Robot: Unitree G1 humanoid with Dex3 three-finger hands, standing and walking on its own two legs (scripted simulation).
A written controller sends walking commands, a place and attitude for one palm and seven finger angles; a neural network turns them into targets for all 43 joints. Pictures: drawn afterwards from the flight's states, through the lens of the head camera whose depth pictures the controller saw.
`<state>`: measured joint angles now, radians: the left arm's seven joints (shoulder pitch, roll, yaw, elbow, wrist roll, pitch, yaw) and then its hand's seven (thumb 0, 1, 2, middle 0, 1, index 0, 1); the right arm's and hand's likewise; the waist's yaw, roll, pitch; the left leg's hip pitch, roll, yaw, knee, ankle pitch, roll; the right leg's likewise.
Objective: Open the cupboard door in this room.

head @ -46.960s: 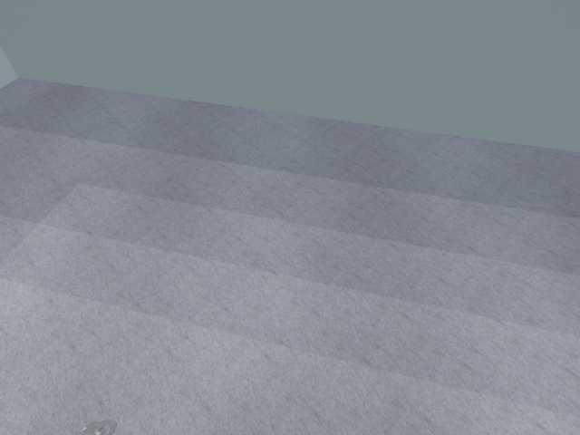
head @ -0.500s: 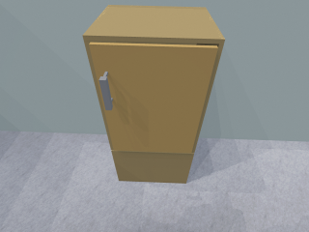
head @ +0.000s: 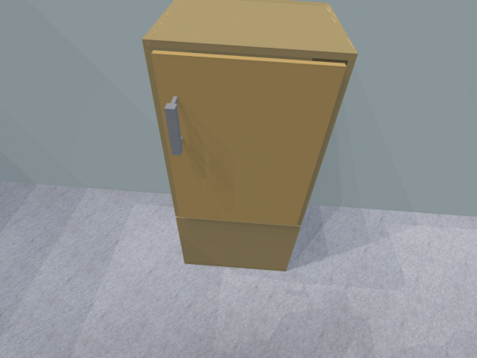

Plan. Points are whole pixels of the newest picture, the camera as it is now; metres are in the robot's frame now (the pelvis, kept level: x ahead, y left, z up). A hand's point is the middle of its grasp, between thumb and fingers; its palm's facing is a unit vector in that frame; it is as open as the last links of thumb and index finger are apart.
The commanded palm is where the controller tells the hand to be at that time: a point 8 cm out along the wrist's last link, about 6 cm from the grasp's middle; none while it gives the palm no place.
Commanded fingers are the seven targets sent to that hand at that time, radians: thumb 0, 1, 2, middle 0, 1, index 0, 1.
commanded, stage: come to a stop and stand still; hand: left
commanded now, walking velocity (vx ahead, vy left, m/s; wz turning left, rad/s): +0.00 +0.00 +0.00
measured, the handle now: (176, 125) +0.63 +0.19 +0.04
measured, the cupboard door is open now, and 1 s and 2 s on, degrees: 0 0 0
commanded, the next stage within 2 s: look again from close up in 1.04 s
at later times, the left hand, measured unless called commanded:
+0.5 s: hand out of the picture +0.02 +0.19 -0.18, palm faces +0.00 -0.98 -0.19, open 7.4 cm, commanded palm none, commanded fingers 0.00 0.90 0.90 -0.20 -0.30 -0.20 -0.30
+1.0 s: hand out of the picture +0.07 +0.20 -0.17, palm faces -0.03 -0.98 -0.22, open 7.4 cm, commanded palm none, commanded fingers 0.00 0.90 0.90 -0.20 -0.30 -0.20 -0.30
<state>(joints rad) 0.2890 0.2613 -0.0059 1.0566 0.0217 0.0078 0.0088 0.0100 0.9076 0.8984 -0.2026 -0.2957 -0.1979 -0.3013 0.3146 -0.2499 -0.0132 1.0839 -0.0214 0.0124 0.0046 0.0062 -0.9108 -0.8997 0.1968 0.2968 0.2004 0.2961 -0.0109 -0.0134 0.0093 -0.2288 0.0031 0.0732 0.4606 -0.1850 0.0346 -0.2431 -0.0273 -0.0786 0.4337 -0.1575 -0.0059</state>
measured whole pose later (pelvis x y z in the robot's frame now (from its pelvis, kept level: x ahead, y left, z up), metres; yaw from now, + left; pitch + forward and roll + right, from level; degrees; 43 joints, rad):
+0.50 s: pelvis +0.02 +0.02 +0.00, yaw -1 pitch -2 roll +0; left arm 0.32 0.17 -0.01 1.09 0.03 -0.01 0.04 0.01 0.91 0.90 -0.20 -0.30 -0.20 -0.30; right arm 0.24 -0.17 -0.02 1.10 -0.01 -0.01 -0.01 0.00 -0.91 -0.90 0.20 0.30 0.20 0.30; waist 0.01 -0.01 0.02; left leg -0.19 -0.02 0.09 0.43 -0.20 0.06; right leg -0.22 -0.05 -0.05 0.42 -0.16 0.02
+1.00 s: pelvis +0.04 +0.01 +0.01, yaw -1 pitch -2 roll +0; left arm 0.26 0.19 -0.01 1.10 0.02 -0.01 0.04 0.01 0.91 0.90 -0.20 -0.30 -0.20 -0.30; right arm 0.24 -0.19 -0.01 1.13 -0.01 -0.01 -0.01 0.00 -0.91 -0.90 0.20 0.30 0.20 0.30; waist -0.01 -0.01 0.03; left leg -0.13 -0.02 0.10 0.38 -0.21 0.05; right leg -0.17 -0.04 -0.04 0.38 -0.17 0.02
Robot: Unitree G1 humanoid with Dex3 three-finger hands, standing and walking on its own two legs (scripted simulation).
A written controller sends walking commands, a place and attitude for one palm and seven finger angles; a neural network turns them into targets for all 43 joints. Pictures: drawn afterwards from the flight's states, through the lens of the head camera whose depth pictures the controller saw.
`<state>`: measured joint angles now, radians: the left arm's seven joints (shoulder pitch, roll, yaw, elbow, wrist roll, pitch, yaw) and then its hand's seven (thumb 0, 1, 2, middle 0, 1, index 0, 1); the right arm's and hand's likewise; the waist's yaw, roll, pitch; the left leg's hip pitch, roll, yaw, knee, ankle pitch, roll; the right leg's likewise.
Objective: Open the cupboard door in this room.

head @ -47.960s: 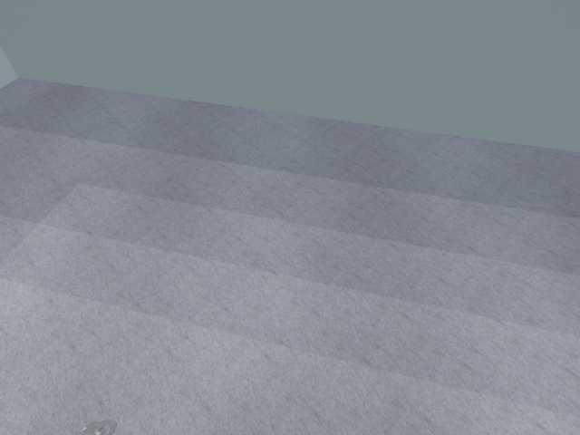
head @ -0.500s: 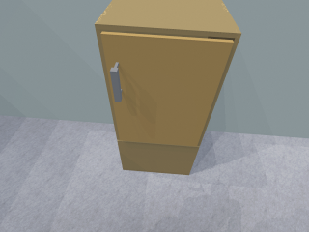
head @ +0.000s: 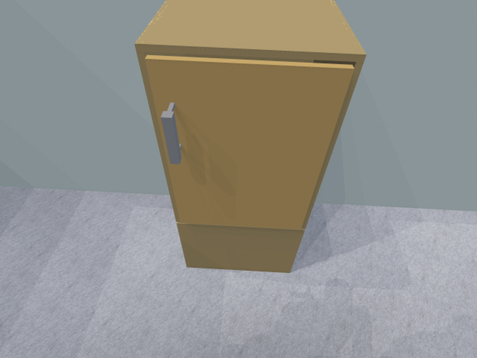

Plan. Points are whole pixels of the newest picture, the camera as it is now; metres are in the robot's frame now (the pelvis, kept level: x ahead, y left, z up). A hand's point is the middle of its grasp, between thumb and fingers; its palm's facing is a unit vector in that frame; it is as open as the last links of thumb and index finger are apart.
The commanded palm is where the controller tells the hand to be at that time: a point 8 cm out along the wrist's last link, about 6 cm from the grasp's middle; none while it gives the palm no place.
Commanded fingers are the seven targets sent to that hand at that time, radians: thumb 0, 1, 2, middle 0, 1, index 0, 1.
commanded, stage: come to a stop and stand still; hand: left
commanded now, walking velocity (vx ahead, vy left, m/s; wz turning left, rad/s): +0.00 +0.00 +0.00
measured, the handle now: (173, 133) +0.59 +0.19 +0.04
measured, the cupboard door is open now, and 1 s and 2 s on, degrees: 0 0 0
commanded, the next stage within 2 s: look again from close up in 0.04 s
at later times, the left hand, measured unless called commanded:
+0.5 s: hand out of the picture +0.00 +0.16 -0.18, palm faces +0.00 -0.98 -0.19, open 7.4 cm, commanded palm none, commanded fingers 0.00 0.90 0.90 -0.20 -0.30 -0.20 -0.30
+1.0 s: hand (138, 309) +0.20 +0.18 -0.02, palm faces +0.22 -0.97 -0.08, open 7.6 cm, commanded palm +0.13 +0.22 -0.06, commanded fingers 0.00 0.62 0.78 -0.22 -0.48 -0.22 -0.48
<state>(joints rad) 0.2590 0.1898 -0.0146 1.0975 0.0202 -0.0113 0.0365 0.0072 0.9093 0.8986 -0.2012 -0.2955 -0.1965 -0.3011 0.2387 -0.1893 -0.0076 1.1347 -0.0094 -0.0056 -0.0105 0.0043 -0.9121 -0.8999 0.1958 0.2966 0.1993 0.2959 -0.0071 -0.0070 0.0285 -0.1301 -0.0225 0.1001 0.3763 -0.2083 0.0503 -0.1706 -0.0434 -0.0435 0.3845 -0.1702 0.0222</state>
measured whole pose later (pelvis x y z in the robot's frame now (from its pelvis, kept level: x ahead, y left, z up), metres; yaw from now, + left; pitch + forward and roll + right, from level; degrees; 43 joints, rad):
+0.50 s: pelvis +0.01 +0.00 +0.00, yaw +0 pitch -2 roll +0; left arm 0.30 0.15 -0.02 1.12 0.02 -0.01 0.04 0.01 0.91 0.90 -0.20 -0.30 -0.20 -0.30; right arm 0.26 -0.16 0.00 1.15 -0.01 -0.01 -0.02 0.00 -0.91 -0.90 0.20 0.30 0.20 0.30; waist 0.00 -0.01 0.02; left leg -0.12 -0.01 0.10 0.37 -0.22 0.04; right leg -0.16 -0.03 -0.04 0.38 -0.18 0.02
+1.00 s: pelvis +0.00 -0.01 -0.03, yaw +3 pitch +4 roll +0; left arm 0.36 0.19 0.07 0.21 -0.19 -0.27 0.01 0.03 0.86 0.86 -0.20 -0.35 -0.20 -0.36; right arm 0.31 -0.25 -0.01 0.76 0.02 -0.29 -0.05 0.02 -0.92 -0.90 0.20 0.30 0.20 0.30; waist -0.04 0.02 -0.07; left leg -0.41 -0.02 0.06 0.68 -0.34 0.04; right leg -0.44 -0.06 -0.08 0.70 -0.33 0.00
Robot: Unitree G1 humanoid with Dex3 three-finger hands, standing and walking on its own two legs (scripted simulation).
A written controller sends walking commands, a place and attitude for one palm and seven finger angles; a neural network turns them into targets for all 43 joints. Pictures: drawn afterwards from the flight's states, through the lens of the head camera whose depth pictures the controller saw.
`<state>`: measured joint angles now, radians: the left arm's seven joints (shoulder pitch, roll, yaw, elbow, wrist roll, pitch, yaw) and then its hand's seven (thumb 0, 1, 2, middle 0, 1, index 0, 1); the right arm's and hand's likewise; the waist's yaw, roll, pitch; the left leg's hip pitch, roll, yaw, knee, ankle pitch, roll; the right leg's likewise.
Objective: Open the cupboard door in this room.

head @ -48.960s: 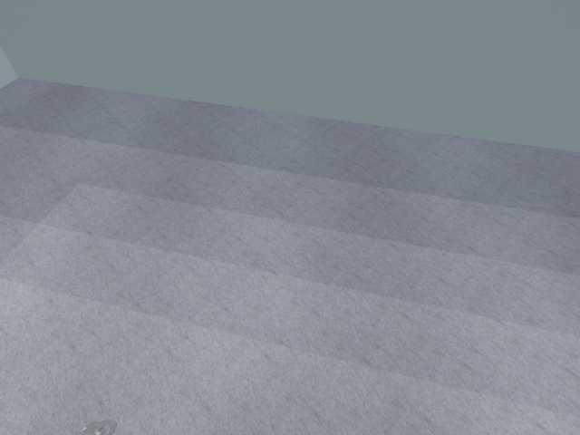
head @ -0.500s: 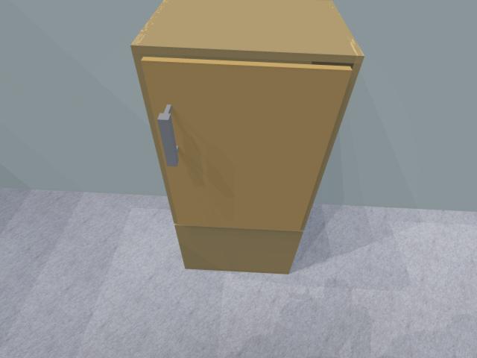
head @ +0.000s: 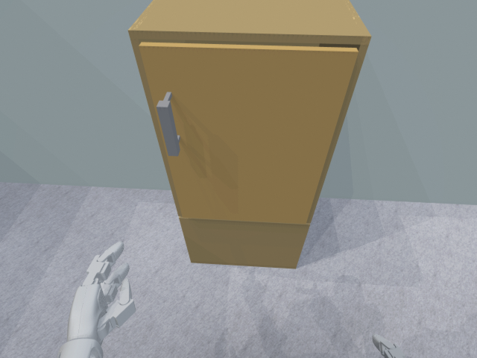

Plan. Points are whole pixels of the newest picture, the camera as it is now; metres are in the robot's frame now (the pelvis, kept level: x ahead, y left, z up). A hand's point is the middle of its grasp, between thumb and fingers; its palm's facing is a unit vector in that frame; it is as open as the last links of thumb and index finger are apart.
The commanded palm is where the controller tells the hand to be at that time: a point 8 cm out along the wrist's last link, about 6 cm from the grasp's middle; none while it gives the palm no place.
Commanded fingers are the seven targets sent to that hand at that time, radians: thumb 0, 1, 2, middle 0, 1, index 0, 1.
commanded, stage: raise the hand with hooked fingers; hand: left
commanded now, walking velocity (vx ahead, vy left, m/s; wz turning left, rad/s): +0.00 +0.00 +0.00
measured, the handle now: (171, 124) +0.60 +0.17 +0.06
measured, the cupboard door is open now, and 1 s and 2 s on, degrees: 0 0 0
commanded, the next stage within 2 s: move the hooked fingers beside the handle in 1.88 s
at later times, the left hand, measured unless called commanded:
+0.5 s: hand (126, 306) +0.21 +0.19 +0.00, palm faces -0.08 -1.00 -0.05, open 10.4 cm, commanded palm +0.18 +0.25 +0.01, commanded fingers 0.00 0.04 0.53 -0.26 -0.86 -0.26 -0.86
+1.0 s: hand (96, 266) +0.26 +0.24 +0.04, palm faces -0.03 -1.00 -0.06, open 13.3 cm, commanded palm +0.23 +0.29 +0.05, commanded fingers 0.00 -0.50 0.30 -0.30 -1.20 -0.30 -1.20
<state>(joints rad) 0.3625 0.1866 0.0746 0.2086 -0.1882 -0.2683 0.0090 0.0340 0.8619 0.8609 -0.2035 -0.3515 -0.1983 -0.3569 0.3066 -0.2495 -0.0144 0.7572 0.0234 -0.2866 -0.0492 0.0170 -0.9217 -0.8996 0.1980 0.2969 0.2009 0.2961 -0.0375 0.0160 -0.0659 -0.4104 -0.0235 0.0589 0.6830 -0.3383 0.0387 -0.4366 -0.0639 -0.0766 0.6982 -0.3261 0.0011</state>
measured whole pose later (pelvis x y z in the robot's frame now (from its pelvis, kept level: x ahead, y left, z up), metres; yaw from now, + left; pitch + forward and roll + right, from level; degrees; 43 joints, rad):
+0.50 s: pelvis -0.01 -0.03 -0.06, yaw +1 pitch +13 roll -3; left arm 0.30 0.31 0.27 0.07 -0.35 -0.34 -0.47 0.01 0.26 0.63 -0.25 -0.71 -0.24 -0.71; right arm 0.20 -0.20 0.04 0.55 0.03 -0.21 -0.05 0.01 -0.91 -0.90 0.20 0.30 0.20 0.30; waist 0.02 0.04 -0.10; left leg -0.82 0.05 -0.03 1.13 -0.52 -0.01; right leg -0.79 -0.01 -0.15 1.06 -0.49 -0.05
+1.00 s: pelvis +0.00 +0.00 -0.03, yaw +0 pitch +9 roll -2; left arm 0.17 0.36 0.34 0.18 -0.36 -0.29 -0.45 0.00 -0.32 0.38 -0.29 -1.08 -0.29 -1.09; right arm 0.27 -0.28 0.02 0.54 0.04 -0.25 -0.07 0.01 -0.91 -0.90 0.20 0.30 0.20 0.30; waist 0.00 0.02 -0.09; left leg -0.62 0.02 0.02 0.93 -0.46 0.03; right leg -0.61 -0.02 -0.10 0.86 -0.41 -0.01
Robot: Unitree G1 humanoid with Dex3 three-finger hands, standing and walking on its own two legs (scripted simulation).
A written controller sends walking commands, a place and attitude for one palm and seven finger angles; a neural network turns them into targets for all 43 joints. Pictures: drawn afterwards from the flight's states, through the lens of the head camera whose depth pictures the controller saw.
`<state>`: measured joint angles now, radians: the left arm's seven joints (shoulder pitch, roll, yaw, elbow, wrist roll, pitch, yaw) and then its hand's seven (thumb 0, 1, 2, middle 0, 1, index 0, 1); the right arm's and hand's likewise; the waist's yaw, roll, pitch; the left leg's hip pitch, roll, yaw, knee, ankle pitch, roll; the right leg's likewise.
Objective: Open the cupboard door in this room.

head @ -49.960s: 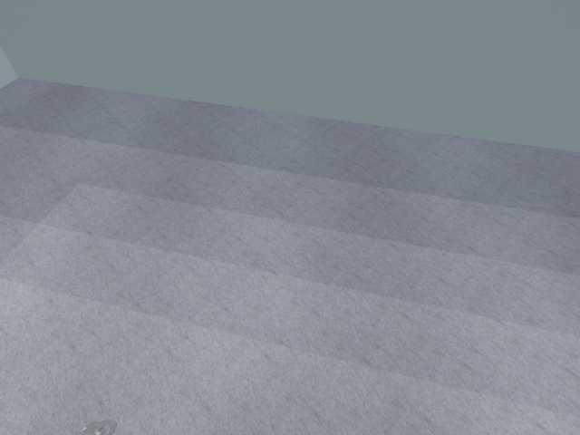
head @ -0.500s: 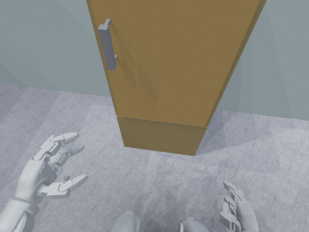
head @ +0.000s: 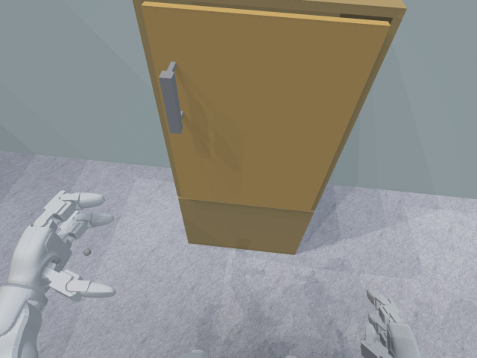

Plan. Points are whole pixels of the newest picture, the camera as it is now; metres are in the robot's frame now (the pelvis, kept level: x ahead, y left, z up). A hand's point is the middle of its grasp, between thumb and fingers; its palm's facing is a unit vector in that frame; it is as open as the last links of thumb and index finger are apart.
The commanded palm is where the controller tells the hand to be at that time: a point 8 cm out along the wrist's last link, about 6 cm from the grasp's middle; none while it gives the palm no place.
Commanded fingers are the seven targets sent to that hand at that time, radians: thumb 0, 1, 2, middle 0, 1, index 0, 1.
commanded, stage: raise the hand with hooked fingers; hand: left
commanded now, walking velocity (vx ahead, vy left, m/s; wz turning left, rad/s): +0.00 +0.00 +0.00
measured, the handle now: (174, 98) +0.59 +0.18 +0.09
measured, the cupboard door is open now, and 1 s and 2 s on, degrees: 0 0 0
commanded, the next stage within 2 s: move the hooked fingers beside the handle in 0.88 s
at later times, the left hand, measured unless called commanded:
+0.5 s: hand (63, 207) +0.30 +0.28 +0.11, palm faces -0.03 -1.00 -0.04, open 14.0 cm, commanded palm +0.26 +0.32 +0.11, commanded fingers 0.00 -0.50 0.30 -0.30 -1.20 -0.30 -1.20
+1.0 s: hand (76, 215) +0.29 +0.26 +0.11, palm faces -0.02 -1.00 -0.03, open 14.0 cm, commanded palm +0.27 +0.31 +0.11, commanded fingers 0.00 -0.50 0.30 -0.30 -1.20 -0.30 -1.20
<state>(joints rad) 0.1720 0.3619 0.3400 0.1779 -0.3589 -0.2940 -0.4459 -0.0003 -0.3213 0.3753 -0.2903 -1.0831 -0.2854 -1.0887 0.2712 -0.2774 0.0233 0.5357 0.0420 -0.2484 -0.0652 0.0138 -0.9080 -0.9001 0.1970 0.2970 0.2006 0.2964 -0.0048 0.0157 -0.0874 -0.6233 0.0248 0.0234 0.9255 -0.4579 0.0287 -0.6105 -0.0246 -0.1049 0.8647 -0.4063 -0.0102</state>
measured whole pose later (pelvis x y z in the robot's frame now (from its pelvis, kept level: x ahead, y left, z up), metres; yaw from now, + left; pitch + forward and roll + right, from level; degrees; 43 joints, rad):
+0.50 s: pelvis +0.00 +0.00 +0.02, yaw +0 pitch +7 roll -2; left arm -0.10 0.46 0.44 0.43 -0.36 -0.18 -0.56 -0.01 -0.50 0.30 -0.30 -1.20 -0.30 -1.20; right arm 0.30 -0.29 0.05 0.56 0.05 -0.20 -0.08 0.01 -0.91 -0.90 0.20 0.30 0.20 0.30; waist 0.00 0.03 -0.07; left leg -0.52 0.02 0.04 0.80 -0.40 0.03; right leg -0.51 -0.02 -0.09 0.75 -0.35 -0.01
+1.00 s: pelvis +0.00 -0.01 +0.02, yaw -1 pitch +6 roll -1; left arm -0.09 0.43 0.43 0.45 -0.36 -0.21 -0.55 -0.01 -0.50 0.30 -0.30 -1.20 -0.30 -1.20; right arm 0.29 -0.28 0.05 0.55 0.05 -0.20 -0.09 0.01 -0.91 -0.90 0.20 0.30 0.20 0.30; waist 0.00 0.03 -0.06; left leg -0.51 0.03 0.03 0.79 -0.39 0.01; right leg -0.51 -0.01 -0.09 0.75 -0.35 -0.02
